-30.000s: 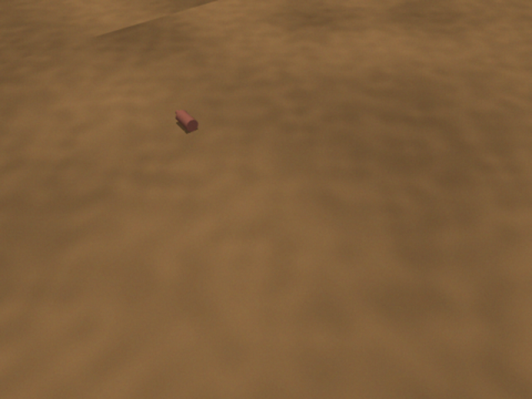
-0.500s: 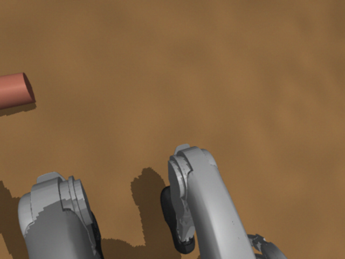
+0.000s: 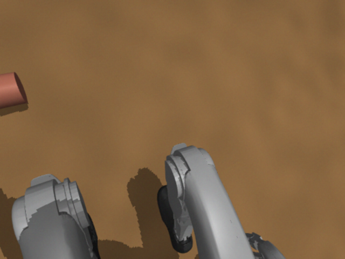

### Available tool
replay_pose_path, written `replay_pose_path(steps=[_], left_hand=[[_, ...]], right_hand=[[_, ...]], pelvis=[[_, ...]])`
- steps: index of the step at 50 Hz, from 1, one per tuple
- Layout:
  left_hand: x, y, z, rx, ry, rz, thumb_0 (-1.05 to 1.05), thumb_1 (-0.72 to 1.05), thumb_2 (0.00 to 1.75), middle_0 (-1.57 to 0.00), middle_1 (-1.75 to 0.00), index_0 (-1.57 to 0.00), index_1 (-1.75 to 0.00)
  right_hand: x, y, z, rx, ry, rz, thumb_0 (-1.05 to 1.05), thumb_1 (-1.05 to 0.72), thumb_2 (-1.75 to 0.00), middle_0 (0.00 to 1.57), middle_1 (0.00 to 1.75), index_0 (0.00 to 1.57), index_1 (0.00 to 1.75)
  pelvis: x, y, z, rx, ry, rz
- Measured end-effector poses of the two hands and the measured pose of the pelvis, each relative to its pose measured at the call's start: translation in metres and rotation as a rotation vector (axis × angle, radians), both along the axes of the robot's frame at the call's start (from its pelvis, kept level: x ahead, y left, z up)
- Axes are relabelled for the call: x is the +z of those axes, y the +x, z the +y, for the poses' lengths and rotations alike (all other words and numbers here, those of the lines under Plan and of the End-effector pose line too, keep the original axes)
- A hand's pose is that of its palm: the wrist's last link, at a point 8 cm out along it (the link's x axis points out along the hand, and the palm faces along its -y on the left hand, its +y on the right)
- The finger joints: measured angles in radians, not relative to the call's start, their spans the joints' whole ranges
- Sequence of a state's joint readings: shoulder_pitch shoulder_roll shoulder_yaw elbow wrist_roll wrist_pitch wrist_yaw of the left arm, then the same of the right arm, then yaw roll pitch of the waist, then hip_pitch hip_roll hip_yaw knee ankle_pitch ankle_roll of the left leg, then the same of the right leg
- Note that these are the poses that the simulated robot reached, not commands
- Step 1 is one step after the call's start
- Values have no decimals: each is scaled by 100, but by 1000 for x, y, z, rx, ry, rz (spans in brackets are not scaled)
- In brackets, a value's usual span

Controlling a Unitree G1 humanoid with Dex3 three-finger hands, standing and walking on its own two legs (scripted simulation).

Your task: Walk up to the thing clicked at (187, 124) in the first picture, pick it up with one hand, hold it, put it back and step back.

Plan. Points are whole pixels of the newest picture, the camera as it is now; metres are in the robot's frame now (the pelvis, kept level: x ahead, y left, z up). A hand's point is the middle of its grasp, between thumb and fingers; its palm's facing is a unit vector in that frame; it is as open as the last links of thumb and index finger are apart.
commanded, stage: rise first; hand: left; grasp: from above
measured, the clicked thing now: out of the picture +0.51 +0.37 -0.29
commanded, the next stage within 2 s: approach in 0.18 s
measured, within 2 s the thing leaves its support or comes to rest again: neither
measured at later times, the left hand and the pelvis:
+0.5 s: hand out of the picture +0.48 +0.36 -0.16, palm faces -0.44 -0.07 -0.89, open 14.2 cm; pelvis +0.00 +0.00 +0.00, yaw +0 degrees
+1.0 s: hand out of the picture +0.48 +0.35 -0.17, palm faces -0.53 -0.12 -0.84, open 14.2 cm; pelvis -0.01 +0.00 +0.00, yaw +0 degrees
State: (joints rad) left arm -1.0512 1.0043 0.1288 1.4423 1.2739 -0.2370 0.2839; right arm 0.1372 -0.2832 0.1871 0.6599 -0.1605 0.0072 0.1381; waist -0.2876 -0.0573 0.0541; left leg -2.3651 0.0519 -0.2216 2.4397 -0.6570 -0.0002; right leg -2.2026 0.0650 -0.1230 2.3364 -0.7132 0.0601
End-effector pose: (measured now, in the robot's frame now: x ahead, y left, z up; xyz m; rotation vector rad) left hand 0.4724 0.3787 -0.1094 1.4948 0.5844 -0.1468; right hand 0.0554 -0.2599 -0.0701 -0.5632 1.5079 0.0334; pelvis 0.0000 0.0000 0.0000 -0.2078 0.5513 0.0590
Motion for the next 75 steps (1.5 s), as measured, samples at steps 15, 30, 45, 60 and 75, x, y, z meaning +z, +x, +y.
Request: replay_pose_path(steps=[15,30,45,60,75], left_hand=[[5,4,3,-2,-4,-8,0,-57,102,-9,-104,-8,-104],[8,35,-43,-102,-19,-37,0,-56,100,-9,-107,-9,-106],[16,42,-47,48,46,20,0,-57,101,-9,-104,-8,-105],[-25,20,-29,-82,-57,-4,0,-56,99,-9,-104,-9,-104],[-47,27,-39,-17,-12,2,0,-55,102,-9,-99,-8,-100]], right_hand=[[0,2,0,11,-3,-7,0,-91,-90,20,30,20,30],[6,-3,1,-8,-9,-18,0,-91,-90,20,30,20,30],[0,-34,1,-92,38,5,0,-91,-90,20,30,20,30],[11,-9,-6,49,-56,51,0,-91,-90,20,30,20,30],[11,-3,8,67,-9,-31,0,-90,-90,20,30,20,30]], pelvis=[[-1,-1,0,-1,-3,-4],[2,-1,-1,2,2,9],[3,-4,-5,-17,24,9],[-4,-3,-2,-5,-7,-24],[-7,-2,1,-19,-17,-25]])
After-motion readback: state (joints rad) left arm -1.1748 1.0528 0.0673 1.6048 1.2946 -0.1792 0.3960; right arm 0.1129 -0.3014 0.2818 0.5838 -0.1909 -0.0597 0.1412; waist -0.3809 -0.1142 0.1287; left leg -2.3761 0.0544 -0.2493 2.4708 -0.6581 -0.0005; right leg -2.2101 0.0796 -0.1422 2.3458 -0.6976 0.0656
